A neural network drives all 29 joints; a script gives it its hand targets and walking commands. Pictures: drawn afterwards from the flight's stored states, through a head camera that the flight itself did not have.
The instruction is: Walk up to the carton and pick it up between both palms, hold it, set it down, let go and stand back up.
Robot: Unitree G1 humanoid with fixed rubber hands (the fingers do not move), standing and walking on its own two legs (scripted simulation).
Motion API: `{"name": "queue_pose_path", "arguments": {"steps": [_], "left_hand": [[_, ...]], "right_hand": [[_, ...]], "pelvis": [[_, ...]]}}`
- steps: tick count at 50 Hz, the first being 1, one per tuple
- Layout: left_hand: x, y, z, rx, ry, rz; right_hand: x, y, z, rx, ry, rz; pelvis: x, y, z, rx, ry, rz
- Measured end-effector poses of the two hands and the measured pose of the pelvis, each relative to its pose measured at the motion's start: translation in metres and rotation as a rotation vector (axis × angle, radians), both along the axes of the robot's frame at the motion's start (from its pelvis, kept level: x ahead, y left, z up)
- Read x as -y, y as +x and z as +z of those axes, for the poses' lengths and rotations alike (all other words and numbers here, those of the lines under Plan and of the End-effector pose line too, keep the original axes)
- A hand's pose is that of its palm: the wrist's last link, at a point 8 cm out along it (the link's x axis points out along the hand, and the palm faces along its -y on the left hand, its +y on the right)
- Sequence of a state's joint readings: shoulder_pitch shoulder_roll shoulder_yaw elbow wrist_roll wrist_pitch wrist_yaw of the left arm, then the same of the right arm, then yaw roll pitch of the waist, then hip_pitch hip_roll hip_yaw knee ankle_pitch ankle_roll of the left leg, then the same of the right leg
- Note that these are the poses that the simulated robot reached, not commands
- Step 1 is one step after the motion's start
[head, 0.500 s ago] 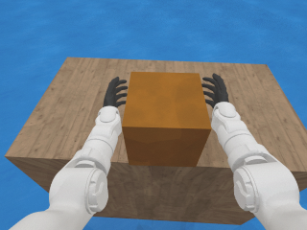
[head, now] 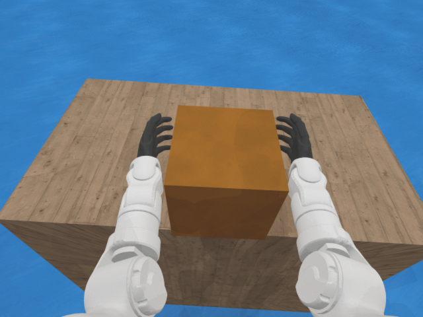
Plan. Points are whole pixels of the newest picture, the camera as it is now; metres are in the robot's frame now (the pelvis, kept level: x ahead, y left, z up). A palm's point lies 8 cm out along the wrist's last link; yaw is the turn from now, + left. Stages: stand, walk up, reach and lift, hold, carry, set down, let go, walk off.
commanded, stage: reach and lift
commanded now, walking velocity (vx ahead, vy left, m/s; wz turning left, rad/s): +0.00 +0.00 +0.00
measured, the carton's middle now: (221, 173) +0.41 +0.02 +0.04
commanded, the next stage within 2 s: none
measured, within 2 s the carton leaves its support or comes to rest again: leaves its support in 1.12 s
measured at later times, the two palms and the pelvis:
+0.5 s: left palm (148, 155) +0.40 +0.17 +0.09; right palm (299, 157) +0.42 -0.12 +0.10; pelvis +0.00 +0.00 +0.00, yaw +0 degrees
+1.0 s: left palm (148, 155) +0.39 +0.17 +0.09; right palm (300, 158) +0.41 -0.12 +0.11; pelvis -0.01 +0.00 +0.00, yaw +0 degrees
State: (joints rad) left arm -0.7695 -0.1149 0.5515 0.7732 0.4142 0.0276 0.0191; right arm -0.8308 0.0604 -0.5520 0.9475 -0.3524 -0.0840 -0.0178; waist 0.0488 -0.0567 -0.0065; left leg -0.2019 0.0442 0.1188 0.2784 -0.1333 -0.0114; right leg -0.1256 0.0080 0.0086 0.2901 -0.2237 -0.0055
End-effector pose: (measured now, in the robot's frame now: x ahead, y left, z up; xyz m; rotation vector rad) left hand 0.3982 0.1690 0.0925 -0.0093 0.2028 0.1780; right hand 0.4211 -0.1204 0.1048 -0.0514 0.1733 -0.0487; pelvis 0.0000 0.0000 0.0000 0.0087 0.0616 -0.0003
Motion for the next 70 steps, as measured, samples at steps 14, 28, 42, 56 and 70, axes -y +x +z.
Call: {"name": "queue_pose_path", "arguments": {"steps": [14,28,42,56,70], "left_hand": [[-0.001,-0.003,0.001,-0.001,0.015,-0.003],[0.000,-0.002,0.000,-0.011,0.014,-0.016],[0.000,-0.002,0.001,-0.013,0.025,-0.015],[0.000,-0.010,0.005,0.036,0.034,-0.017],[-0.012,-0.031,0.016,0.106,0.041,-0.005]], "right_hand": [[-0.001,-0.002,-0.001,0.028,0.007,-0.002],[0.000,-0.005,-0.001,0.023,0.002,-0.012],[0.000,-0.005,-0.002,0.034,0.005,-0.011],[-0.001,-0.015,0.004,0.093,-0.017,-0.015],[-0.014,-0.035,0.022,0.167,-0.035,-0.006]], "pelvis": [[0.000,0.001,0.000,0.002,0.002,0.007],[-0.002,-0.002,0.000,-0.001,0.002,0.001],[-0.002,-0.004,0.000,-0.017,-0.001,0.002],[-0.002,-0.012,0.001,-0.025,-0.005,0.006],[-0.005,-0.028,0.001,-0.013,-0.014,0.020]]}}
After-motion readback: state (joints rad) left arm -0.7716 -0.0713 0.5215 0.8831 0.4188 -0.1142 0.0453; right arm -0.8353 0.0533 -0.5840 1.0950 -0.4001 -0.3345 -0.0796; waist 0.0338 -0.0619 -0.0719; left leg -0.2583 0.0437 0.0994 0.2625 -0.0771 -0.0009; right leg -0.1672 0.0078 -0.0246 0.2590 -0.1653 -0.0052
